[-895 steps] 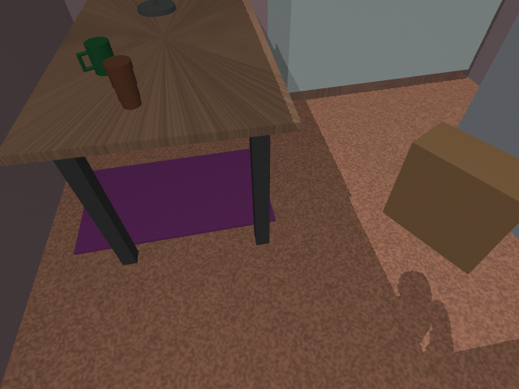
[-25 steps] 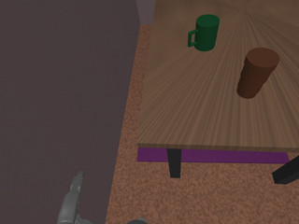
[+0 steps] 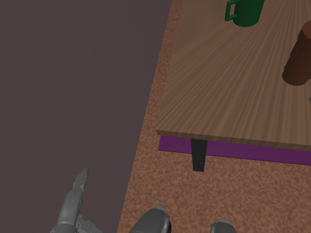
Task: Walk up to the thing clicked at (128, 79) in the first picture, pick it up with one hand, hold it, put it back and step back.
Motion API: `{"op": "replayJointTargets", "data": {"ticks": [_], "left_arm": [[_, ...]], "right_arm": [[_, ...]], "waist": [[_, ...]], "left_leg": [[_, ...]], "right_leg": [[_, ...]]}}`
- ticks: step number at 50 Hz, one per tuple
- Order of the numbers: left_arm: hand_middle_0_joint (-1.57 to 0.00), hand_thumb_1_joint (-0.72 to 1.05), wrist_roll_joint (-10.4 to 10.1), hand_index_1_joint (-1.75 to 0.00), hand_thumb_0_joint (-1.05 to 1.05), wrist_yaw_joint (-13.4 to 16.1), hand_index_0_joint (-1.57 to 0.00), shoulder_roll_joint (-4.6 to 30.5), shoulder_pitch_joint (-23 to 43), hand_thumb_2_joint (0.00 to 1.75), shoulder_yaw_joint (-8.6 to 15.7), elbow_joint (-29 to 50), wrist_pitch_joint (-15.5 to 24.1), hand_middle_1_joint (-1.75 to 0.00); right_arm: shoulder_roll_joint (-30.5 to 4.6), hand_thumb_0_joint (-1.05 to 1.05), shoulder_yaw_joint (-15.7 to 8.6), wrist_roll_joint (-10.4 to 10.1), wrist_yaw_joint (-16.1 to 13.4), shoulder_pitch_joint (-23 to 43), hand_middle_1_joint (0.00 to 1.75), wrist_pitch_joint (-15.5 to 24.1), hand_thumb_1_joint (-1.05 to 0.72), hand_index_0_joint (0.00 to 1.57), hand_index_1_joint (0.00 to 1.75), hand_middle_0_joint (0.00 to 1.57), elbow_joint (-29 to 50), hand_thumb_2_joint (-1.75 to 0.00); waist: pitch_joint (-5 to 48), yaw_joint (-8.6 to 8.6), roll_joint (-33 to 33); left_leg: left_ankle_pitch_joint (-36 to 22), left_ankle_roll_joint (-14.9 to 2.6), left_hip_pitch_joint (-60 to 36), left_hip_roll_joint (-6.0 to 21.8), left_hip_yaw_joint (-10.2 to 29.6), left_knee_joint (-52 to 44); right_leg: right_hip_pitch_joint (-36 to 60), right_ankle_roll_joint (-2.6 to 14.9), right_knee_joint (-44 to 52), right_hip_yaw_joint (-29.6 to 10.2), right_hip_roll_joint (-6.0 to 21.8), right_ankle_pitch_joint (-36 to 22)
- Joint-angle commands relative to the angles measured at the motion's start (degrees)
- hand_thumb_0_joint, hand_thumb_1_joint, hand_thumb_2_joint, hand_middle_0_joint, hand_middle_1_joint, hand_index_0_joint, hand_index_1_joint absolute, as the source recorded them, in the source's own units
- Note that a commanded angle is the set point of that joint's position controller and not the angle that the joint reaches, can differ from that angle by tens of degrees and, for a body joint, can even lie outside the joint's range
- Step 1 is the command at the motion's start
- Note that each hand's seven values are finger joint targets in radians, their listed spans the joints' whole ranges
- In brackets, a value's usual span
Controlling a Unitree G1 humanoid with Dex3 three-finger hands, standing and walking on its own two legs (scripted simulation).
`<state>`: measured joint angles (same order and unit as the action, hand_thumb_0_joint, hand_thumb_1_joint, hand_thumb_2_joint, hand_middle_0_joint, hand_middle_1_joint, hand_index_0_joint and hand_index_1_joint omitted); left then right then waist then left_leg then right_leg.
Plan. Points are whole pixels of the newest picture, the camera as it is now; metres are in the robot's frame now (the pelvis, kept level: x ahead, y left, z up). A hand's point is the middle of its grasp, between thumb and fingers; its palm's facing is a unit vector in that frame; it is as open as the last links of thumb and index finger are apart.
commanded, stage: close in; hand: right
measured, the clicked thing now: (307, 56) +0.54 -0.23 +0.09
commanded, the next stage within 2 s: rest palm in 0.28 s
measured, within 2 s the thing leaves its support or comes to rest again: leaves its support in 1.62 s
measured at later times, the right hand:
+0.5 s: hand out of the picture +0.51 -0.23 +0.10, palm faces +0.18 +0.98 +0.03, open 17.3 cm
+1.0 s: hand (309, 55) +0.53 -0.23 +0.10, palm faces +0.18 +0.98 +0.02, open 15.8 cm
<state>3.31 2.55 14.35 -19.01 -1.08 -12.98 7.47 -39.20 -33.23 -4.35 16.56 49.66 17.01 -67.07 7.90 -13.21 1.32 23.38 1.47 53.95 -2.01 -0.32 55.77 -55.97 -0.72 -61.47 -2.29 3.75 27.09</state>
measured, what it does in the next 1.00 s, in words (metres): stands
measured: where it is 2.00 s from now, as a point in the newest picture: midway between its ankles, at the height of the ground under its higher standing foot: outside the picture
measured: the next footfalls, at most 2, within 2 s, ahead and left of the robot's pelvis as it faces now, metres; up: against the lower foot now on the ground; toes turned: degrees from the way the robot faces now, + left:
none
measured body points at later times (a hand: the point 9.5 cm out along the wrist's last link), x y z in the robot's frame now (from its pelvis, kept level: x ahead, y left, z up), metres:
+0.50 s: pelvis +0.00 +0.01 +0.00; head +0.11 -0.03 +0.44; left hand +0.16 +0.27 -0.01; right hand +0.50 -0.28 +0.10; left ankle +0.03 +0.14 -0.66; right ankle +0.01 -0.12 -0.66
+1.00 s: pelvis +0.01 +0.01 +0.00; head +0.12 -0.03 +0.44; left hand +0.16 +0.28 -0.01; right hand +0.52 -0.28 +0.11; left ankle +0.03 +0.14 -0.66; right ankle +0.01 -0.12 -0.66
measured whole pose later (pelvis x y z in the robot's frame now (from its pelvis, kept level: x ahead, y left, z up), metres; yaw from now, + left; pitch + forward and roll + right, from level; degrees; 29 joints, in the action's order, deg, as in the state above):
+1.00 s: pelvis +0.01 +0.01 +0.00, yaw -1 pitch +21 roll +3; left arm 2.1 -0.2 14.8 -20.4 1.4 -7.3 2.6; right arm -33.7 -27.6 -1.3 8.3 55.0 15.6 -68.6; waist 8.0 -12.4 0.2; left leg 24.5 1.0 52.4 -1.5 -0.3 56.0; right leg -53.7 -1.2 -60.1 -2.2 3.3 27.4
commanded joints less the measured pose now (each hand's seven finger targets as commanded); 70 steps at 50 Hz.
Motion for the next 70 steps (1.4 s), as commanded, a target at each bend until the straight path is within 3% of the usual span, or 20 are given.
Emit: {"op": "replayJointTargets", "data": {"ticks": [1, 5, 10, 14, 21, 25, 28, 36, 42, 46, 49, 53, 55, 57, 59, 62, 64, 65, 67, 70], "left_arm": [[-0.05, -0.55, -0.51, -0.05, 0.00, 0.34, -0.06, 8.26, 2.26, 0.05, 4.33, 11.53, 1.88, -0.05], [-0.06, -0.54, -1.19, -0.05, 0.00, -0.52, -0.06, 7.92, 3.99, 0.03, 4.35, 17.72, 1.44, -0.06], [-0.06, -0.54, -1.75, -0.05, 0.00, -1.45, -0.06, 8.29, -6.01, 0.03, 6.71, 15.26, 0.34, -0.06], [-0.06, -0.53, -1.78, -0.05, 0.00, -1.92, -0.06, 6.59, -5.69, 0.03, 5.68, 16.03, 0.40, -0.06], [-0.05, -0.61, -1.94, -0.06, 0.00, -1.16, -0.03, 9.18, -1.94, 0.09, 8.25, 19.64, 0.84, -0.04], [-0.05, -0.61, -2.16, -0.06, 0.00, -1.15, -0.02, 8.32, -3.37, 0.10, 7.08, 16.45, -0.19, -0.03], [-0.05, -0.61, -2.17, -0.06, 0.00, -1.68, -0.03, 6.51, -4.27, 0.10, 5.54, 13.64, -0.75, -0.04], [-0.05, -0.57, -1.58, -0.06, 0.00, -2.19, -0.05, 6.93, -2.54, 0.06, 5.69, 21.05, -0.94, -0.05], [-0.05, -0.57, -1.65, -0.05, 0.00, -1.99, -0.04, 11.06, -5.08, 0.06, 10.78, 17.41, -1.70, -0.05], [-0.04, -0.56, -1.91, -0.05, 0.00, -2.31, -0.04, 6.36, -1.15, 0.06, 5.72, 13.96, -1.30, -0.05], [-0.04, -0.56, -1.53, -0.05, 0.00, -1.92, -0.04, 7.37, 2.13, 0.06, 5.73, 18.46, -0.92, -0.05], [-0.04, -0.55, -1.78, -0.05, 0.00, -2.19, -0.05, 7.66, -5.49, 0.05, 6.46, 13.90, -2.05, -0.05], [-0.04, -0.55, -1.93, -0.05, 0.00, -1.99, -0.05, 9.53, -0.96, 0.05, 7.74, 20.86, -1.89, -0.05], [-0.04, -0.54, -1.71, -0.05, 0.00, -2.28, -0.05, 7.70, -6.72, 0.05, 7.92, 13.98, -2.67, -0.05], [-0.05, -0.54, -2.06, -0.05, 0.00, -2.39, -0.05, 6.66, -3.28, 0.05, 7.00, 14.09, -2.21, -0.05], [-0.04, -0.54, -1.71, -0.04, 0.00, -1.60, -0.05, 9.62, 0.71, 0.04, 8.64, 20.93, -1.31, -0.05], [-0.04, -0.53, -1.58, -0.05, 0.00, -2.28, -0.05, 6.19, -8.00, 0.04, 7.53, 10.50, -2.03, -0.05], [-0.04, -0.53, -1.92, -0.05, 0.00, -2.50, -0.05, 6.24, -7.23, 0.04, 6.36, 11.98, -2.11, -0.05], [-0.04, -0.54, -1.95, -0.04, 0.00, -1.77, -0.05, 9.77, 0.36, 0.04, 8.90, 21.00, -1.34, -0.05], [-0.05, -0.53, -1.74, -0.05, 0.00, -2.53, -0.05, 6.68, -6.23, 0.04, 6.94, 10.82, -2.45, -0.05]], "right_arm": [[-17.84, 0.00, 0.12, 1.01, -3.05, 23.73, 0.05, 4.49, 0.60, 0.03, 0.05, 0.03, 11.75, -0.04], [-14.56, 0.00, 1.51, 0.80, -3.92, 24.56, 0.05, 3.68, 0.59, 0.03, 0.05, 0.03, 11.51, -0.05], [-11.81, 0.00, 2.35, 0.76, -4.54, 20.92, 0.05, 2.69, 0.54, 0.04, 0.05, 0.04, 7.86, -0.05], [-8.71, 0.00, 4.96, 0.34, -4.59, 25.89, 0.04, 2.85, 0.49, 0.04, 0.04, 0.05, 12.48, -0.05], [-7.58, 0.00, 5.99, 0.33, -6.85, 29.35, 0.05, 2.42, 0.44, 0.03, 0.05, 0.04, 20.65, -0.08], [-7.84, 0.00, 5.66, 0.54, -8.50, 28.65, 0.03, 1.53, 0.44, 0.06, 0.03, 0.07, 19.08, -0.03], [-4.66, 0.00, 5.22, 0.39, -9.01, 21.84, 0.02, 1.25, 0.48, 0.08, 0.02, 0.09, 11.75, 0.00], [-9.63, 0.00, 2.75, 1.64, -8.70, 29.07, 0.06, 4.57, 0.51, 0.16, 0.06, 0.17, 15.63, 0.00], [-11.27, 0.00, 3.34, 2.09, -8.58, 32.23, 0.26, 2.80, 0.48, 0.40, 0.26, 0.41, 17.41, -0.12], [-0.87, 0.00, 8.58, 2.06, -7.71, 25.54, 0.29, 1.42, 0.47, 0.47, 0.29, 0.48, 5.24, -0.12], [-10.16, 0.00, 3.86, 2.35, -8.05, 32.13, 0.34, 3.09, 0.46, 0.55, 0.34, 0.56, 12.85, -0.14], [-10.23, 0.00, 2.96, 1.58, -7.97, 24.37, 0.46, 2.38, 0.40, 0.67, 0.46, 0.67, 9.61, -0.25], [-12.88, 0.00, 2.08, 1.69, -8.60, 30.59, 0.54, 3.17, 0.37, 0.77, 0.54, 0.77, 18.81, -0.31], [-4.32, 0.00, 5.52, 1.07, -8.53, 24.14, 0.61, 2.31, 0.32, 0.83, 0.61, 0.83, 10.36, -0.37], [-2.40, 0.00, 6.30, 0.82, -8.68, 23.61, 0.65, 2.73, 0.26, 0.87, 0.65, 0.87, 8.48, -0.42], [-10.15, 0.00, 3.54, 1.69, -9.53, 32.63, 0.75, 4.34, 0.18, 0.96, 0.75, 0.96, 19.55, -0.51], [-0.16, 0.00, 8.16, 1.23, -8.82, 23.25, 0.82, 3.05, 0.12, 0.99, 0.82, 0.99, 7.66, -0.60], [-2.42, 0.00, 6.64, 1.17, -8.89, 21.09, 0.83, 2.71, 0.07, 1.01, 0.83, 1.01, 7.12, -0.61], [-12.61, 0.00, 3.18, 1.94, -9.35, 33.07, 0.87, 4.09, -0.01, 1.05, 0.88, 1.05, 22.34, -0.66], [0.32, 0.00, 8.41, 1.13, -8.20, 21.67, 1.00, 1.55, -0.12, 1.14, 1.00, 1.14, 5.66, -0.79]], "waist": [[31.78, 3.86, -17.62], [27.57, 1.88, -12.91], [21.70, -0.29, -8.62], [21.10, -0.17, -11.05], [33.60, 1.86, -15.69], [31.45, 2.62, -14.34], [22.50, 2.43, -9.76], [29.09, 1.13, -8.62], [31.61, -0.05, -14.61], [21.93, 0.37, -10.36], [31.04, 2.04, -13.46], [29.18, 2.23, -12.00], [36.05, 2.04, -12.31], [24.35, 0.04, -10.68], [20.34, -0.20, -7.98], [30.22, 0.72, -11.52], [22.04, -0.27, -11.97], [22.06, 0.69, -9.79], [36.14, 1.66, -15.37], [21.13, 0.48, -10.91]], "left_leg": [[-17.35, -3.22, -12.80, -0.89, -1.98, -4.10], [-17.46, -2.56, -15.20, -0.57, -1.38, -5.27], [-17.12, -1.86, -13.95, -0.44, -0.97, -5.52], [-13.04, -2.30, -9.36, -0.28, -0.90, -5.15], [-17.60, -2.54, -14.07, -0.36, -1.42, -4.42], [-19.20, -2.42, -15.66, -0.52, -1.75, -5.77], [-18.76, -2.36, -14.69, -0.45, -1.56, -6.16], [-21.61, -1.89, -18.47, -0.10, -0.55, -4.70], [-22.93, -2.14, -13.57, -0.11, -0.89, -4.49], [-16.86, -2.31, -10.35, -0.56, -1.70, -5.48], [-17.97, -2.27, -14.54, -0.41, -1.23, -4.99], [-22.54, -2.03, -18.16, -0.56, -1.34, -5.54], [-25.37, -1.94, -21.22, -0.39, -0.98, -5.20], [-22.02, -1.99, -15.68, -0.57, -1.16, -6.16], [-19.24, -1.93, -13.31, -0.60, -1.26, -6.51], [-20.54, -2.15, -15.68, -0.38, -0.76, -5.97], [-18.88, -2.18, -11.75, -0.65, -1.35, -6.03], [-18.87, -2.10, -12.74, -0.83, -1.65, -6.57], [-23.30, -2.11, -17.16, -0.29, -0.89, -5.67], [-19.51, -2.26, -11.75, -0.73, -1.83, -6.23]], "right_leg": [[24.15, 0.09, 6.59, -0.31, -1.32, -26.32], [19.29, 1.05, 7.53, 0.43, -1.59, -20.23], [15.76, 1.91, 7.07, 0.93, -1.94, -16.81], [18.06, 1.62, 7.16, 0.78, -1.79, -14.08], [26.79, 1.00, 6.95, 0.59, -2.09, -21.24], [26.75, 0.79, 8.09, 0.62, -2.03, -23.86], [20.51, 1.13, 8.62, 0.88, -2.24, -21.73], [20.41, 1.78, 7.10, 1.24, -2.56, -21.74], [26.80, 1.16, 6.19, 0.74, -2.05, -28.07], [20.59, 1.22, 7.84, 0.18, -1.59, -21.70], [23.22, 0.97, 7.97, 0.27, -1.65, -21.76], [22.75, 1.09, 8.02, 0.96, -2.60, -25.42], [25.95, 1.15, 7.78, 1.19, -2.45, -27.76], [22.02, 1.44, 8.05, 1.45, -2.50, -23.70], [18.94, 1.78, 8.33, 0.85, -2.30, -20.75], [25.52, 1.51, 7.98, 1.02, -2.05, -22.99], [23.67, 1.34, 8.28, 0.97, -2.18, -22.61], [22.75, 1.41, 8.82, 0.68, -2.35, -22.86], [30.67, 1.02, 7.90, 0.87, -1.92, -28.87], [24.27, 0.88, 8.93, 0.44, -2.02, -26.14]]}}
